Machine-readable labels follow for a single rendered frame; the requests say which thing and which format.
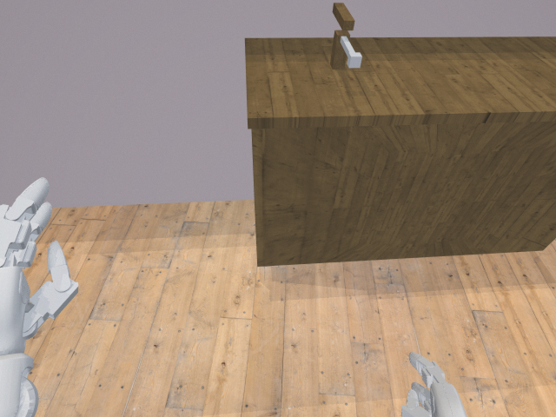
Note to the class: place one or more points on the robot left forearm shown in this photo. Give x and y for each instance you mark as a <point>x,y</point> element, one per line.
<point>18,395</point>

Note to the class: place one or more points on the counter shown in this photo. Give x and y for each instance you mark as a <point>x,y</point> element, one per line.
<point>435,146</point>

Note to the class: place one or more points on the robot left hand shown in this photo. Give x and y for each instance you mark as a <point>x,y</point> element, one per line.
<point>20,226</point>

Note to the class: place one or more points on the robot right hand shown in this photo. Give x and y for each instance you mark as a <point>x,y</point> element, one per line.
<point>441,401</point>

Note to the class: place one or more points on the tap lever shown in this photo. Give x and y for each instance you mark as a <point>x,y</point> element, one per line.
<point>354,58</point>

